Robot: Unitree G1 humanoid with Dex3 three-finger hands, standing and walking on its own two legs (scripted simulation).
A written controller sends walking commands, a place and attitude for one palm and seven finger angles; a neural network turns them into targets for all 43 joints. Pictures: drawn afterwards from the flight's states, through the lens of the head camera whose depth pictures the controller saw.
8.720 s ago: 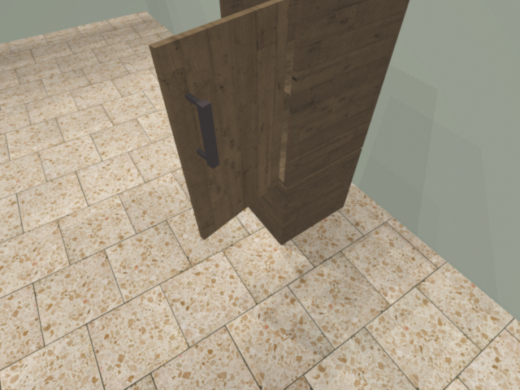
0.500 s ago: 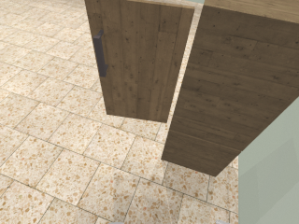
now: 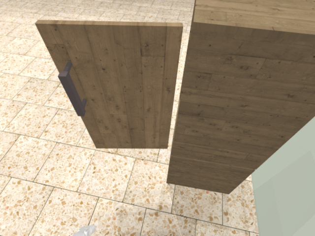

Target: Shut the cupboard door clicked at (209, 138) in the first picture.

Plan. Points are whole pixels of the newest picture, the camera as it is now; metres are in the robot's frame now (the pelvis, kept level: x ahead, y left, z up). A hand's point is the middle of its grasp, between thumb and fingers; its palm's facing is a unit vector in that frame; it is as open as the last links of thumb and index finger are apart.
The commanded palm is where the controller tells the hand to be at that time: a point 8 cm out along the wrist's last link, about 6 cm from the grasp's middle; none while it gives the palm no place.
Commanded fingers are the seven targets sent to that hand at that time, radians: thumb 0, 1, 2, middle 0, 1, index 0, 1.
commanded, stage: come to a stop and stand still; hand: left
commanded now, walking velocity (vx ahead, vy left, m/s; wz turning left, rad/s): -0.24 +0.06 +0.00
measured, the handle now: (75, 90) +0.49 +0.25 +0.07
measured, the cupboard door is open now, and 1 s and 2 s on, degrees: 100 100 100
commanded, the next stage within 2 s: look again from close up in 1.02 s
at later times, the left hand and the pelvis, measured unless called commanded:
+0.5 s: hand out of the picture +0.03 +0.19 -0.17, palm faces +0.01 -0.97 -0.25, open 7.4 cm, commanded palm none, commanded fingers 0.00 0.90 0.90 -0.20 -0.30 -0.20 -0.30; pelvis +0.01 +0.00 +0.00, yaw -1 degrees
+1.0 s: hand out of the picture +0.00 +0.19 -0.16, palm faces -0.02 -0.97 -0.23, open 7.4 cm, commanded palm none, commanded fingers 0.00 0.90 0.90 -0.20 -0.30 -0.20 -0.30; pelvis -0.02 +0.01 +0.01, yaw -1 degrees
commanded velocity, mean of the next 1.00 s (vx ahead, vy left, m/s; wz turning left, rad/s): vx -0.03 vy -0.01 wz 0.00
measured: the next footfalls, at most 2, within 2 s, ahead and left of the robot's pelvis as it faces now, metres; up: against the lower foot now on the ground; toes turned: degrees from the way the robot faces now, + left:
left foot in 0.02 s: +0.00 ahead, +0.11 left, +0.00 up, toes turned +5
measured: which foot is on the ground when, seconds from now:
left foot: up 0.00-0.00, down 0.02-1.00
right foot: down 0.00-1.00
